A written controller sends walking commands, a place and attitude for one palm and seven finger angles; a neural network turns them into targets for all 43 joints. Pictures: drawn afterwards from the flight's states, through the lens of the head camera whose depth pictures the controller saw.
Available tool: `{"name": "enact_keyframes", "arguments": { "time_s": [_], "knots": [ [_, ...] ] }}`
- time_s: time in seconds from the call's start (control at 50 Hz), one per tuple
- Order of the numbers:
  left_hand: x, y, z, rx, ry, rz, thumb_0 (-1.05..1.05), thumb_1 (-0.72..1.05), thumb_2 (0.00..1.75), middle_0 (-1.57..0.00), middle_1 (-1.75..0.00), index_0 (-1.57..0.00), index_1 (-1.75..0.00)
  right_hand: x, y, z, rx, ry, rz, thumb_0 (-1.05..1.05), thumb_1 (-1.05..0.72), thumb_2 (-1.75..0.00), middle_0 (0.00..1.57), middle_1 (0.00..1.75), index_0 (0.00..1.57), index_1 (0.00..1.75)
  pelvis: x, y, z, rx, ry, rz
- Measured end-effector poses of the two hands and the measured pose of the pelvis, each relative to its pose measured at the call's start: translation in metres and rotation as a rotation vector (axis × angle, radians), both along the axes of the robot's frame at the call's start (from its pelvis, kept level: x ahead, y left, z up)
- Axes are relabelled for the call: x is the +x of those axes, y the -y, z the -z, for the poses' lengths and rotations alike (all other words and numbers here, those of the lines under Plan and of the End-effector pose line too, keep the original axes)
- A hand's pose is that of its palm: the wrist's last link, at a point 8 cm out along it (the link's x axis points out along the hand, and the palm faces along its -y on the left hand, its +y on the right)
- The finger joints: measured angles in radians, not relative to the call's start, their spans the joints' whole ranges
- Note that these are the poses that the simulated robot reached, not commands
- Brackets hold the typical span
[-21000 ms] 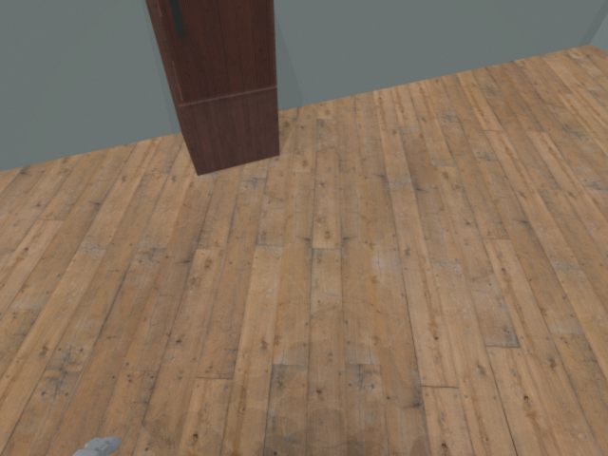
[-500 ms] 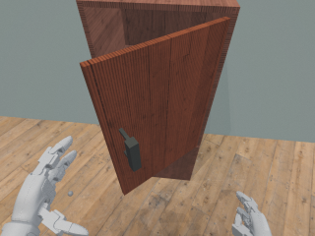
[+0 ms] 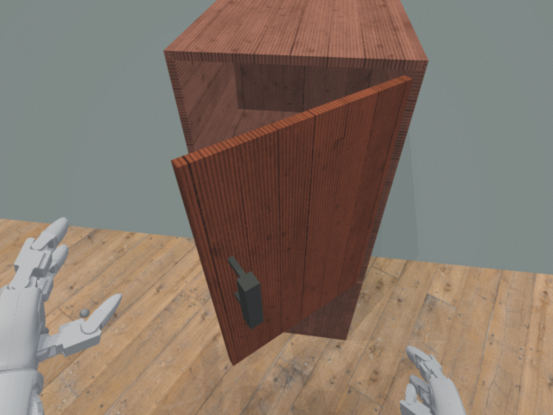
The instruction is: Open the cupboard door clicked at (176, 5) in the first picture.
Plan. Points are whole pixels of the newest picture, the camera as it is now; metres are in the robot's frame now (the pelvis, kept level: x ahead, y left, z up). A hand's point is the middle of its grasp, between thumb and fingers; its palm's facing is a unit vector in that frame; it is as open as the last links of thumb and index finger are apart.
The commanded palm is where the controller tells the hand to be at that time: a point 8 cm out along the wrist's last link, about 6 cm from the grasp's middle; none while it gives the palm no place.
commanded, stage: draw the hand back to the body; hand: left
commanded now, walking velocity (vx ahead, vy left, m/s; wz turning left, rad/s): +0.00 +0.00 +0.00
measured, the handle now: (243, 291) +0.31 +0.10 -0.01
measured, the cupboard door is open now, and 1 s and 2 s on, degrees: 42 42 42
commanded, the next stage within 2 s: step back with the hand held close in 0.54 s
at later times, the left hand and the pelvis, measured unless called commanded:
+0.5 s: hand (73, 301) +0.19 +0.25 +0.16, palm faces +0.44 -0.81 -0.40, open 7.5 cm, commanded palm +0.13 +0.29 +0.17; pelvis -0.01 -0.01 +0.01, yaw -1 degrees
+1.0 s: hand (73, 311) +0.18 +0.25 +0.15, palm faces +0.34 -0.79 -0.50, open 7.4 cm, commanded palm +0.11 +0.29 +0.18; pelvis -0.03 +0.00 +0.00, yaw -2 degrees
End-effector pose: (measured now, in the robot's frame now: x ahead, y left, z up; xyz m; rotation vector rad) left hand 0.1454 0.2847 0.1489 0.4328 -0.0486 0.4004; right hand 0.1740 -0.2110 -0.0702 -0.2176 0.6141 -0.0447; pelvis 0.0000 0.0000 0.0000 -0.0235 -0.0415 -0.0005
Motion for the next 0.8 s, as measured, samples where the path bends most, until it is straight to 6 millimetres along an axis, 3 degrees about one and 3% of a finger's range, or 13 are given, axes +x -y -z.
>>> {"name": "enact_keyframes", "arguments": {
  "time_s": [0.22,0.34,0.66,0.8],
  "knots": [
    [0.002,-0.011,-0.033,0.063,0.114,-0.031,0.01,0.69,0.81,-0.20,-0.30,-0.20,-0.30,0.005,0.007,-0.005,-0.004,-0.006,-0.001,0.01,-0.90,-0.90,0.20,0.30,0.20,0.30,0.000,0.004,-0.004,0.001,0.021,0.006],
    [0.002,-0.007,-0.029,0.047,0.101,-0.031,0.01,0.82,0.87,-0.20,-0.30,-0.20,-0.30,-0.002,0.013,-0.001,0.002,-0.029,0.010,0.01,-0.91,-0.90,0.20,0.30,0.20,0.30,-0.002,0.007,-0.005,0.004,0.025,0.010],
    [-0.006,0.005,-0.028,0.047,0.102,-0.025,0.02,0.89,0.90,-0.21,-0.30,-0.21,-0.30,-0.017,0.024,0.003,0.010,-0.036,0.031,0.01,-0.91,-0.90,0.20,0.30,0.20,0.30,-0.010,0.016,-0.005,0.007,0.044,0.015],
    [-0.001,0.001,-0.041,0.127,0.144,-0.007,0.02,0.89,0.90,-0.21,-0.30,-0.21,-0.30,-0.023,0.032,0.001,0.002,-0.050,0.055,0.01,-0.90,-0.90,0.20,0.30,0.20,0.30,-0.018,0.017,-0.005,0.000,-0.009,0.014]
  ]
}}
